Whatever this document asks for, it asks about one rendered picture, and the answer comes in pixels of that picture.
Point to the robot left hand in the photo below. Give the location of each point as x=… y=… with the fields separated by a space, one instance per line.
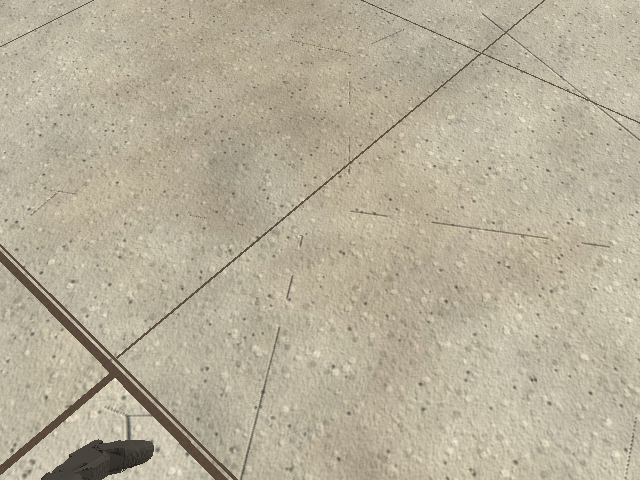
x=97 y=460

